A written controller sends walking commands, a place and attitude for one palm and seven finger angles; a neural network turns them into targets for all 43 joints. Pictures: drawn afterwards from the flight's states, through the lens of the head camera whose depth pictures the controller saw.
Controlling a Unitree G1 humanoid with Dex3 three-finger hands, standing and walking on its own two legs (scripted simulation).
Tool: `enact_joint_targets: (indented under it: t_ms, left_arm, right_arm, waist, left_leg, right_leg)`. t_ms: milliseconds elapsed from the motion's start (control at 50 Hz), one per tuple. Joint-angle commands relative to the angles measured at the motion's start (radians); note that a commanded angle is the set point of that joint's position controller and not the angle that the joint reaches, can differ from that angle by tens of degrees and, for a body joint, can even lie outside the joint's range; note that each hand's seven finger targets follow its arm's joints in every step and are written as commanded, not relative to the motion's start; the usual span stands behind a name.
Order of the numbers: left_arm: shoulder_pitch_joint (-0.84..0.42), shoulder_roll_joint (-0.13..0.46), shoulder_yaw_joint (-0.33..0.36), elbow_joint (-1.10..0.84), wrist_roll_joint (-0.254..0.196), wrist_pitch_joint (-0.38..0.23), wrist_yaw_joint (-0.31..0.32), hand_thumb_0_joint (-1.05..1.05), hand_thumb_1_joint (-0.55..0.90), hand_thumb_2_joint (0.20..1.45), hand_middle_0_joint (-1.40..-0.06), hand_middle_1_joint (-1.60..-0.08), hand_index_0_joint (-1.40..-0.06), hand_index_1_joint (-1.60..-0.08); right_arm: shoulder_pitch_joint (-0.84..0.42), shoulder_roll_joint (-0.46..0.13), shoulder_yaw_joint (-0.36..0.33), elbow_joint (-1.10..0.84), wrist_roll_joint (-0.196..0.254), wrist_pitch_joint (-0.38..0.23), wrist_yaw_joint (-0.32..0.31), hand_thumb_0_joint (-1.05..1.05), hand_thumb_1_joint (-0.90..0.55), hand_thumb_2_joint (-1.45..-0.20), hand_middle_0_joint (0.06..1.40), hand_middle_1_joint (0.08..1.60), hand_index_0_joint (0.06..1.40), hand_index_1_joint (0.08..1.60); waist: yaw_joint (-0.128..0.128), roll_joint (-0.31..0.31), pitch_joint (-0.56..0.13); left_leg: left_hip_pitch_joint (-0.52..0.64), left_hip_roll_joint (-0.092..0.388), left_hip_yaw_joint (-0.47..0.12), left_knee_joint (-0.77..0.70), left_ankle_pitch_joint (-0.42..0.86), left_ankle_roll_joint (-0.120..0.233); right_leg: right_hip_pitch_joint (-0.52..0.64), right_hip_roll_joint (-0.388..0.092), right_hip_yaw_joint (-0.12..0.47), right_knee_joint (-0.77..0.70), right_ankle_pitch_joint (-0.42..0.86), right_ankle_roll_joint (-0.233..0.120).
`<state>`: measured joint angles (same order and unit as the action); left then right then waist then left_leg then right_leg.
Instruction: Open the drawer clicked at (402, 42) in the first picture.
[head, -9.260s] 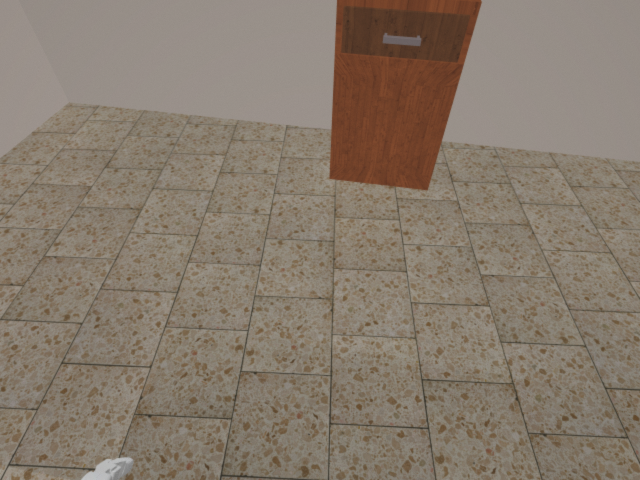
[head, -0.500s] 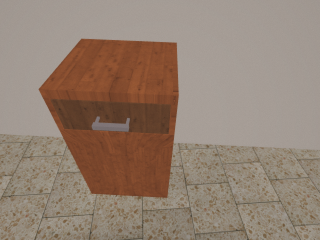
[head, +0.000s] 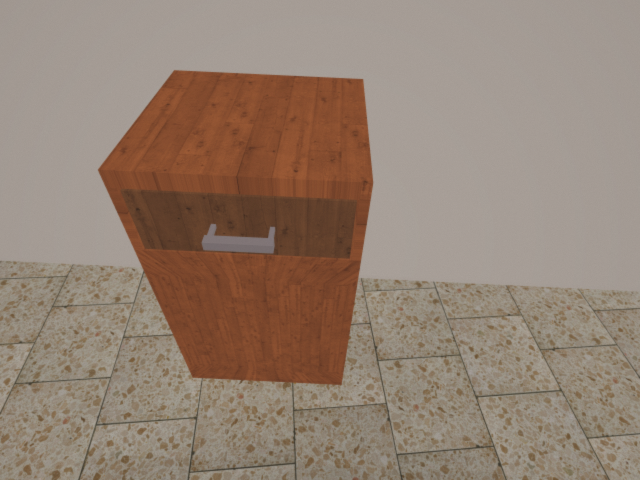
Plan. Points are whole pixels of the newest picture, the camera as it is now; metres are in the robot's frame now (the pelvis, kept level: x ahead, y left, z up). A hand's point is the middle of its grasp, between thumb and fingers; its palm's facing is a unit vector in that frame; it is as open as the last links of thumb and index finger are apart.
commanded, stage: shuffle to correct the standing spot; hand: left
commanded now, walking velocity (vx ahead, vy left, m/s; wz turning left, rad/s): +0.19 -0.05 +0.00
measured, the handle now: (240, 237) +0.56 +0.19 -0.07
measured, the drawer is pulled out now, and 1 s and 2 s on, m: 0.00 0.00 0.00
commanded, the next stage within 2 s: come to a stop and stand still in 0.16 s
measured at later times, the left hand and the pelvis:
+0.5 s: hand out of the picture +0.01 +0.12 -0.18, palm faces +0.09 -0.99 -0.11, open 7.4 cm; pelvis +0.07 -0.01 +0.00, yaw +0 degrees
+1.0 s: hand out of the picture +0.07 +0.17 -0.17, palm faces +0.00 -0.97 -0.25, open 7.4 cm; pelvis +0.03 -0.02 -0.01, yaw +0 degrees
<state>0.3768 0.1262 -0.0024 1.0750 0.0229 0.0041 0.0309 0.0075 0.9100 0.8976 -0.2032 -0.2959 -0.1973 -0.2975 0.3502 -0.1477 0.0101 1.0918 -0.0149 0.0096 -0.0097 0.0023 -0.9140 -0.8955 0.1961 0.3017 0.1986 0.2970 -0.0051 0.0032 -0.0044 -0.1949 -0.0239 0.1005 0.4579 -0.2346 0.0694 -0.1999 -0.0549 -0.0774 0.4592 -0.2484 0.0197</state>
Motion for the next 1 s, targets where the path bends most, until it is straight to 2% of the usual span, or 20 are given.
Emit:
enact_joint_targets:
  t_ms: [0, 80, 160, 240, 280, 320, 340, 360, 380, 420, 460, 540, 640, 700, 720, 740, 760, 800, 900, 980]
  left_arm:
    - [0.084, 0.047, 0.020, -0.027, 0.016, -0.002, -0.004, 0.000, 0.900, 0.900, -0.200, -0.300, -0.200, -0.300]
    - [0.111, 0.018, 0.025, -0.015, 0.012, -0.006, -0.015, 0.000, 0.900, 0.900, -0.200, -0.300, -0.200, -0.300]
    - [0.142, 0.025, 0.034, -0.005, 0.011, -0.015, -0.016, 0.000, 0.900, 0.900, -0.200, -0.300, -0.200, -0.300]
    - [0.191, 0.074, 0.049, 0.014, 0.003, -0.030, -0.003, 0.000, 0.900, 0.900, -0.200, -0.300, -0.200, -0.300]
    - [0.196, 0.089, 0.052, 0.017, -0.004, -0.035, 0.008, 0.000, 0.900, 0.900, -0.200, -0.300, -0.200, -0.300]
    - [0.132, 0.065, 0.043, 0.005, -0.004, -0.037, 0.011, 0.000, 0.900, 0.900, -0.200, -0.300, -0.200, -0.300]
    - [0.101, 0.043, 0.035, 0.003, -0.004, -0.037, 0.011, 0.000, 0.900, 0.900, -0.200, -0.300, -0.200, -0.300]
    - [0.113, 0.016, 0.028, 0.008, -0.005, -0.036, 0.013, 0.000, 0.900, 0.900, -0.200, -0.300, -0.200, -0.300]
    - [0.134, 0.007, 0.022, 0.015, -0.009, -0.035, 0.019, 0.000, 0.900, 0.900, -0.200, -0.300, -0.200, -0.300]
    - [0.157, 0.017, 0.019, 0.031, -0.011, -0.026, 0.030, 0.000, 0.900, 0.900, -0.200, -0.300, -0.200, -0.300]
    - [0.160, 0.033, 0.022, 0.028, -0.011, -0.022, 0.036, 0.000, 0.900, 0.900, -0.200, -0.300, -0.200, -0.300]
    - [0.121, 0.049, 0.029, -0.004, -0.007, -0.013, 0.040, 0.000, 0.900, 0.900, -0.200, -0.300, -0.200, -0.300]
    - [0.070, 0.059, 0.034, -0.036, -0.008, -0.001, 0.035, 0.000, 0.900, 0.900, -0.200, -0.300, -0.200, -0.300]
    - [0.053, 0.064, 0.032, -0.040, -0.006, 0.001, 0.029, 0.000, 0.900, 0.900, -0.200, -0.300, -0.200, -0.300]
    - [-0.015, 0.240, 0.021, -0.127, 0.000, -0.005, 0.023, 0.000, 0.900, 0.900, -0.200, -0.300, -0.200, -0.300]
    - [-0.018, 0.137, 0.029, -0.149, 0.005, 0.008, 0.022, 0.000, 0.900, 0.900, -0.200, -0.300, -0.200, -0.300]
    - [-0.019, 0.112, 0.025, -0.138, 0.008, 0.006, 0.022, 0.000, 0.900, 0.900, -0.200, -0.300, -0.200, -0.300]
    - [0.018, 0.114, 0.018, -0.151, 0.005, -0.001, 0.019, 0.000, 0.900, 0.900, -0.200, -0.300, -0.200, -0.300]
    - [-0.031, 0.190, 0.030, -0.180, -0.003, -0.013, 0.016, 0.000, 0.900, 0.900, -0.200, -0.300, -0.200, -0.300]
    - [-0.067, 0.193, 0.023, -0.194, -0.007, -0.014, 0.017, 0.000, 0.900, 0.900, -0.200, -0.300, -0.200, -0.300]
  right_arm:
    - [0.023, -0.161, -0.051, -0.040, -0.008, -0.004, -0.017, 0.000, -0.900, -0.900, 0.200, 0.300, 0.200, 0.300]
    - [0.037, -0.149, -0.057, -0.034, -0.006, -0.013, -0.023, 0.000, -0.900, -0.900, 0.200, 0.300, 0.200, 0.300]
    - [0.039, -0.127, -0.056, -0.031, -0.006, -0.019, -0.023, 0.000, -0.900, -0.900, 0.200, 0.300, 0.200, 0.300]
    - [0.031, -0.052, -0.040, -0.045, -0.003, -0.028, -0.013, 0.000, -0.900, -0.900, 0.200, 0.300, 0.200, 0.300]
    - [0.016, -0.029, -0.032, -0.051, -0.002, -0.030, -0.012, 0.000, -0.900, -0.900, 0.200, 0.300, 0.200, 0.300]
    - [0.056, -0.006, -0.022, -0.030, 0.002, -0.032, -0.017, 0.000, -0.900, -0.900, 0.200, 0.300, 0.200, 0.300]
    - [0.098, -0.005, -0.015, -0.004, 0.005, -0.040, -0.020, 0.000, -0.900, -0.900, 0.200, 0.300, 0.200, 0.300]
    - [0.125, -0.034, -0.017, 0.022, 0.004, -0.050, -0.027, 0.000, -0.900, -0.900, 0.200, 0.300, 0.200, 0.300]
    - [0.127, -0.058, -0.019, 0.030, 0.005, -0.052, -0.036, 0.000, -0.900, -0.900, 0.200, 0.300, 0.200, 0.300]
    - [0.092, -0.059, -0.018, 0.029, 0.012, -0.049, -0.048, 0.000, -0.900, -0.900, 0.200, 0.300, 0.200, 0.300]
    - [0.086, -0.066, -0.024, 0.016, 0.013, -0.042, -0.054, 0.000, -0.900, -0.900, 0.200, 0.300, 0.200, 0.300]
    - [0.063, -0.080, -0.039, -0.006, 0.012, -0.030, -0.053, 0.000, -0.900, -0.900, 0.200, 0.300, 0.200, 0.300]
    - [0.039, -0.095, -0.047, -0.022, 0.006, -0.023, -0.051, 0.000, -0.900, -0.900, 0.200, 0.300, 0.200, 0.300]
    - [0.015, -0.093, -0.047, -0.027, 0.003, -0.022, -0.046, 0.000, -0.900, -0.900, 0.200, 0.300, 0.200, 0.300]
    - [-0.006, -0.192, -0.058, -0.119, 0.004, -0.026, -0.032, 0.000, -0.900, -0.900, 0.200, 0.300, 0.200, 0.300]
    - [-0.035, -0.204, -0.071, -0.158, -0.006, -0.040, -0.036, 0.000, -0.900, -0.900, 0.200, 0.300, 0.200, 0.300]
    - [-0.030, -0.180, -0.073, -0.148, -0.011, -0.039, -0.040, 0.000, -0.900, -0.900, 0.200, 0.300, 0.200, 0.300]
    - [-0.033, -0.166, -0.066, -0.162, -0.007, -0.034, -0.038, 0.000, -0.900, -0.900, 0.200, 0.300, 0.200, 0.300]
    - [-0.033, -0.117, -0.050, -0.186, -0.006, -0.017, -0.023, 0.000, -0.900, -0.900, 0.200, 0.300, 0.200, 0.300]
    - [-0.030, -0.114, -0.039, -0.174, -0.006, -0.011, -0.014, 0.000, -0.900, -0.900, 0.200, 0.300, 0.200, 0.300]
  waist:
    - [0.016, 0.093, 0.163]
    - [0.016, 0.062, 0.156]
    - [0.021, 0.019, 0.162]
    - [0.031, -0.201, 0.186]
    - [0.021, -0.210, 0.168]
    - [-0.023, -0.125, 0.138]
    - [-0.035, -0.048, 0.118]
    - [-0.023, 0.050, 0.089]
    - [-0.006, 0.085, 0.043]
    - [0.006, 0.131, 0.050]
    - [0.008, 0.076, 0.033]
    - [0.008, -0.008, 0.017]
    - [0.008, 0.032, -0.007]
    - [0.011, 0.014, -0.014]
    - [-0.006, -0.054, 0.088]
    - [0.007, -0.020, 0.039]
    - [0.001, 0.003, -0.016]
    - [0.015, 0.046, -0.054]
    - [-0.015, -0.073, 0.011]
    - [-0.020, -0.057, 0.064]
  left_leg:
    - [-0.212, 0.206, -0.267, -0.303, -0.529, 0.024]
    - [-0.183, 0.223, -0.273, -0.281, -0.484, 0.042]
    - [-0.206, 0.190, -0.230, -0.216, -0.459, 0.034]
    - [-0.273, 0.048, -0.055, 0.076, -0.247, -0.008]
    - [-0.253, 0.051, -0.021, 0.199, -0.155, -0.021]
    - [-0.107, 0.071, -0.038, 0.072, -0.057, -0.030]
    - [-0.007, 0.090, -0.067, -0.017, 0.092, -0.029]
    - [0.051, 0.138, -0.116, -0.027, 0.333, -0.018]
    - [0.060, 0.175, -0.126, -0.016, 0.519, -0.009]
    - [0.081, 0.176, -0.118, 0.001, 0.774, -0.011]
    - [0.097, 0.169, -0.113, 0.020, 0.825, -0.019]
    - [0.091, 0.159, -0.108, 0.018, 0.738, -0.020]
    - [0.102, 0.171, -0.117, -0.004, 0.711, -0.012]
    - [0.076, 0.165, -0.118, -0.021, 0.557, -0.010]
    - [0.049, 0.158, -0.188, -0.117, 0.357, -0.041]
    - [-0.006, 0.218, -0.225, -0.064, 0.328, -0.017]
    - [0.019, 0.227, -0.234, -0.053, 0.408, 0.008]
    - [0.006, 0.205, -0.204, -0.014, 0.336, 0.016]
    - [-0.093, 0.085, -0.091, 0.085, 0.016, -0.033]
    - [-0.074, 0.092, -0.098, 0.048, 0.014, -0.033]
  right_leg:
    - [-0.026, 0.028, -0.020, 0.039, -0.163, -0.026]
    - [-0.032, 0.033, -0.021, 0.053, -0.111, -0.036]
    - [-0.009, 0.014, 0.032, -0.007, -0.168, -0.053]
    - [0.006, -0.125, 0.287, -0.186, -0.338, -0.138]
    - [-0.013, -0.206, 0.369, -0.257, -0.301, -0.177]
    - [-0.074, -0.165, 0.248, -0.172, -0.033, -0.152]
    - [-0.100, -0.098, 0.152, -0.081, 0.118, -0.111]
    - [-0.090, -0.035, 0.086, 0.001, 0.227, -0.068]
    - [-0.030, -0.024, 0.062, -0.003, 0.226, -0.042]
    - [0.018, -0.034, 0.067, -0.002, 0.291, -0.030]
    - [0.039, -0.041, 0.065, 0.012, 0.370, -0.032]
    - [0.044, -0.058, 0.070, 0.039, 0.456, -0.034]
    - [0.034, -0.044, 0.073, 0.060, 0.363, -0.032]
    - [0.049, -0.046, 0.085, 0.034, 0.335, -0.036]
    - [-0.051, 0.002, 0.066, 0.048, -0.017, -0.035]
    - [-0.092, 0.001, 0.050, 0.106, -0.071, -0.030]
    - [-0.084, 0.016, 0.041, 0.125, -0.028, -0.043]
    - [-0.055, 0.001, 0.060, 0.084, 0.011, -0.047]
    - [-0.051, -0.101, 0.202, -0.029, 0.152, -0.091]
    - [-0.105, -0.085, 0.183, -0.051, 0.070, -0.084]
